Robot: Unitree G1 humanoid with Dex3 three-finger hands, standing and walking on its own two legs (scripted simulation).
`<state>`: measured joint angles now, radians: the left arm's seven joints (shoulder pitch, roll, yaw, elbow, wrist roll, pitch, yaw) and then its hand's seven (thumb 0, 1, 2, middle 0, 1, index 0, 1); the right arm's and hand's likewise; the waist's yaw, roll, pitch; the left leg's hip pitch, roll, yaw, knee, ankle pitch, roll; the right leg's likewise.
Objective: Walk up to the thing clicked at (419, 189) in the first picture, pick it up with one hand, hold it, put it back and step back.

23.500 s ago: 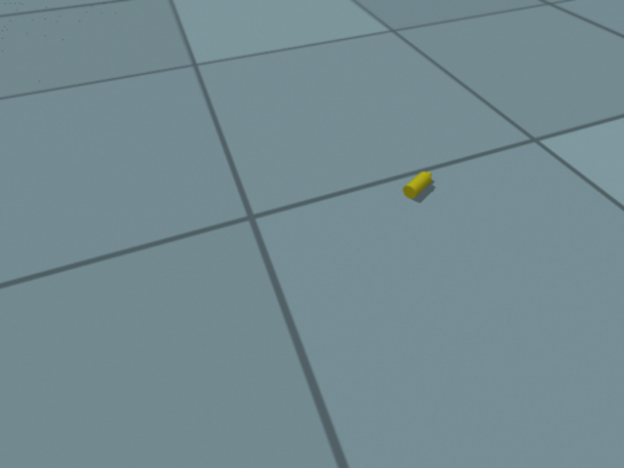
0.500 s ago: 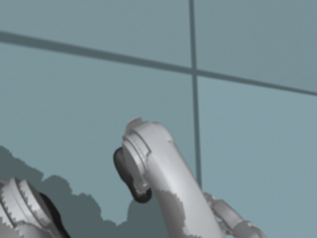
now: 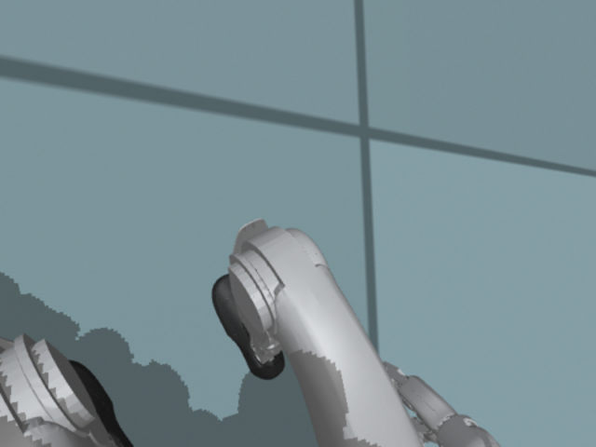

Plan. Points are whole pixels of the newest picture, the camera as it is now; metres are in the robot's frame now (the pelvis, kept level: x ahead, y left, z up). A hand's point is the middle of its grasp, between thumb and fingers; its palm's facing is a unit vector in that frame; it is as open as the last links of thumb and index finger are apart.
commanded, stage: close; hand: left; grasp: from above
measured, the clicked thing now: out of the picture +0.52 +0.33 -0.28
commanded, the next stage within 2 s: settle in 0.50 s
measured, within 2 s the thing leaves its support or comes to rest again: leaves its support in 0.88 s
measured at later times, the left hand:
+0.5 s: hand out of the picture +0.50 +0.33 -0.25, palm faces -0.42 -0.15 -0.90, open 10.0 cm
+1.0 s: hand out of the picture +0.51 +0.35 -0.22, palm faces -0.41 -0.14 -0.90, open 9.9 cm
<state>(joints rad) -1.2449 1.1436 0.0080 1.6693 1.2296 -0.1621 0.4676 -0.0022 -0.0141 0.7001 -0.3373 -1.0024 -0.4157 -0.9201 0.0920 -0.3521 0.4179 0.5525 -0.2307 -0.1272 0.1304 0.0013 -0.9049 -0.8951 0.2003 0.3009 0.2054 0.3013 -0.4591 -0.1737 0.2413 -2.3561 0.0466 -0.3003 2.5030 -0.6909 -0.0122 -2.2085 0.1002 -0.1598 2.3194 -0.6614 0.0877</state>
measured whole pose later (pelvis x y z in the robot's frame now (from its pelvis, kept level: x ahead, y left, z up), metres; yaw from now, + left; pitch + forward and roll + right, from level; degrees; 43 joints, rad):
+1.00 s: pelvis +0.00 +0.00 +0.00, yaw +0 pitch +30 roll -16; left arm -1.20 1.09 0.03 1.51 1.23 -0.12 0.35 -0.01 0.01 0.45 -0.66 -0.68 -0.72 -0.60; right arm 0.13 -0.35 0.37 0.54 -0.21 -0.08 0.15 0.00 -0.92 -0.90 0.20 0.30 0.21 0.30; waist -0.42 -0.14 0.19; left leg -2.37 0.04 -0.30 2.49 -0.69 -0.02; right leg -2.22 0.09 -0.16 2.32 -0.67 0.07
